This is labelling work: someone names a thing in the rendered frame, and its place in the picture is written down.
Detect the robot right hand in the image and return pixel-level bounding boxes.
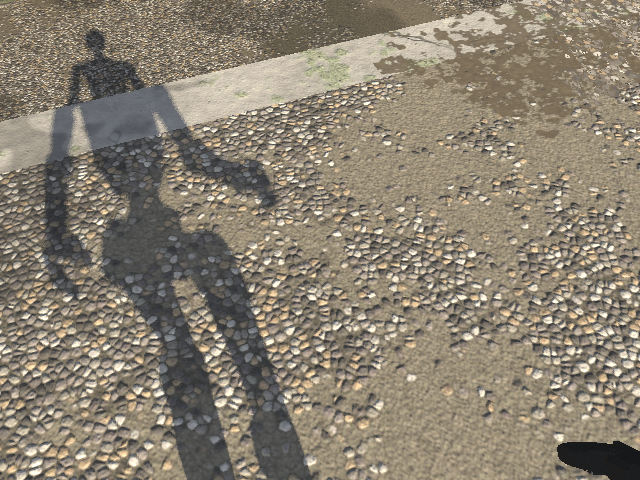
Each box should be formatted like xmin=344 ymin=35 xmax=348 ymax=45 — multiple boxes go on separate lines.
xmin=557 ymin=441 xmax=640 ymax=480

